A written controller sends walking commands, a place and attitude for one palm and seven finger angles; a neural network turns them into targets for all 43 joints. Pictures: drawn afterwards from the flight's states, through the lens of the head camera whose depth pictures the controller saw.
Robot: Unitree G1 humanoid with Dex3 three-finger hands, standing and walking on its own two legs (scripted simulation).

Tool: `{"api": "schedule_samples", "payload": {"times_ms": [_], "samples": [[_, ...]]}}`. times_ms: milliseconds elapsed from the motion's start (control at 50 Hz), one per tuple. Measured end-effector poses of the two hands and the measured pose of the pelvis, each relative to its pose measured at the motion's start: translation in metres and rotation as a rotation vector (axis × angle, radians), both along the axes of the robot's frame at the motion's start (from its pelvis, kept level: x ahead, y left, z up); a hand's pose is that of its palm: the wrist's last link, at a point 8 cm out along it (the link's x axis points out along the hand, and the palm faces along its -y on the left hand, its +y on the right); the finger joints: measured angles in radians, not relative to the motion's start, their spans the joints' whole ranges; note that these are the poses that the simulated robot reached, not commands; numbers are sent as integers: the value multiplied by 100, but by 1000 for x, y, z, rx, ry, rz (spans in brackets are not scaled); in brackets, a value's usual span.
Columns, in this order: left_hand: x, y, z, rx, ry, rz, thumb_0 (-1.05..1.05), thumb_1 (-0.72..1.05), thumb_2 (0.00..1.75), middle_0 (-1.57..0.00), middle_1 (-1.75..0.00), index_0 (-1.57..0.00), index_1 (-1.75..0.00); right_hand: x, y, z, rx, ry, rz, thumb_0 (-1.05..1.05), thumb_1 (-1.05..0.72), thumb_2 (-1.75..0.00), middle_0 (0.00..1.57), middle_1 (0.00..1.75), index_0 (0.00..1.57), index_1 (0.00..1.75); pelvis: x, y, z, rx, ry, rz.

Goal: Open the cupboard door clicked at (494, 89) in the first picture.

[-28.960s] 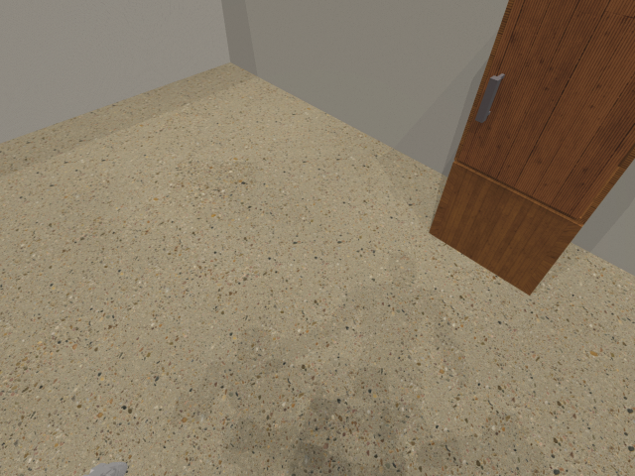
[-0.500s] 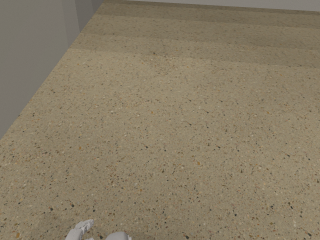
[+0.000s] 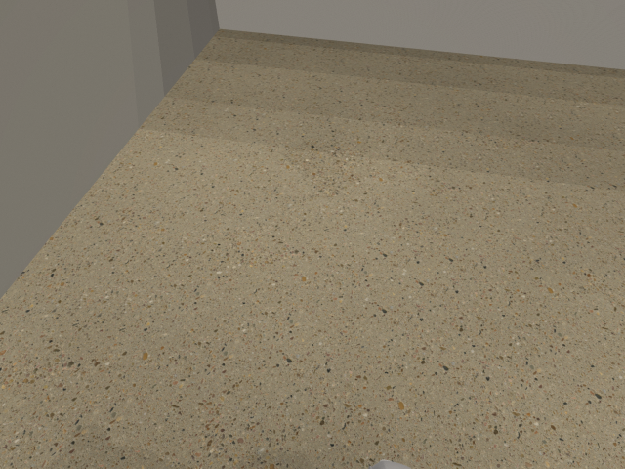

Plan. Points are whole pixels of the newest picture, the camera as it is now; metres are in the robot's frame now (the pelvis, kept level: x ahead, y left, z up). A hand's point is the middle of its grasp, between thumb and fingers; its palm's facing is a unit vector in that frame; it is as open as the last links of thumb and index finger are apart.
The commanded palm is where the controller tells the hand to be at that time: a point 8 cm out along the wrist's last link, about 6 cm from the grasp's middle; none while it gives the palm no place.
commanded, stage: turn to face it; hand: left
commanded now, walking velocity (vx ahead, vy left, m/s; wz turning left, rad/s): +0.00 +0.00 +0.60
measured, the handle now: out of the picture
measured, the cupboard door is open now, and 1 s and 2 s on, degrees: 39 39 39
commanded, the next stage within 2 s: none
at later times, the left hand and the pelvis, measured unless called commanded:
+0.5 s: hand (204, 445) +0.18 +0.19 -0.20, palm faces +0.27 -0.94 -0.18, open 7.3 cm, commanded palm none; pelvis +0.15 -0.02 -0.02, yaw +15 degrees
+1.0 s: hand out of the picture +0.15 +0.13 -0.16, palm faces +0.54 -0.80 -0.27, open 7.4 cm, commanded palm none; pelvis +0.21 -0.07 +0.00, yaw +34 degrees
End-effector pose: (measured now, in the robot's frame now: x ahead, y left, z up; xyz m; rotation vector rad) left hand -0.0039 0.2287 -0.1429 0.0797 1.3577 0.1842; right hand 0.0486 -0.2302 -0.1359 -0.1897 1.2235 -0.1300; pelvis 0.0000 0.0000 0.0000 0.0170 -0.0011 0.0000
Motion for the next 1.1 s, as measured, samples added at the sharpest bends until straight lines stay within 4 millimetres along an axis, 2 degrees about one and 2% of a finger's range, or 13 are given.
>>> {"api": "schedule_samples", "payload": {"times_ms": [60,120,180,240,340,440,500,640,760,840,920,1000,1100], "samples": [[53,-5,6,29,-60,-39,1,92,90,-20,-30,-20,-30,-11,-11,-6,12,93,-41,0,-94,-90,20,30,20,30,24,-9,0,0,-2,2],[100,-10,2,65,-128,-65,1,93,90,-20,-30,-20,-30,-18,-24,-19,31,186,-69,0,-93,-90,20,30,20,30,52,-26,-11,24,-5,27],[131,-17,1,81,-167,-43,1,92,90,-20,-30,-20,-30,-11,-34,-27,34,275,-58,0,-92,-90,20,30,20,30,73,-33,-16,6,-9,69],[148,-25,5,70,-184,-2,0,92,90,-20,-30,-20,-30,16,-39,-18,19,295,-30,0,-92,-90,20,30,20,30,89,-35,-9,-3,-7,116],[161,-21,1,53,-184,80,0,93,90,-20,-30,-20,-30,90,-35,-2,-9,210,52,0,-91,-90,20,30,20,30,114,-33,-2,-6,12,183],[162,-5,-22,26,-151,153,0,92,90,-21,-30,-20,-30,169,-21,-6,-47,75,159,0,-91,-90,20,30,20,30,136,-18,-18,-34,19,238],[163,3,-23,40,-108,174,0,92,90,-20,-30,-20,-30,204,-13,0,-60,17,200,0,-91,-90,20,30,20,30,145,-18,-17,-34,31,265],[181,7,4,92,-155,248,1,91,90,-20,-30,-20,-30,259,-13,8,-52,-3,311,0,-91,-90,20,30,20,30,166,-31,-4,-39,40,340],[187,-7,16,176,-205,295,0,91,90,-20,-30,-20,-30,305,-32,-11,-21,-1,373,0,-90,-90,20,30,20,30,188,-57,-13,-11,38,418],[168,-27,23,193,-166,348,0,91,90,-20,-30,-20,-30,338,-36,-12,-20,5,425,0,-91,-90,20,30,20,30,196,-66,-8,0,24,478],[144,-49,25,168,-97,414,0,90,90,-20,-30,-20,-30,366,-26,-1,-11,-4,485,0,-91,-90,20,30,20,30,205,-70,0,16,30,530],[119,-67,19,129,-49,491,0,90,90,-20,-30,-20,-30,389,-2,5,-7,-15,573,0,-91,-90,20,30,20,30,210,-70,2,21,34,588],[82,-79,-1,84,-4,601,0,90,90,-21,-30,-20,-30,412,41,6,-9,-62,697,0,-91,-90,20,30,20,30,211,-61,-8,6,27,663]]}}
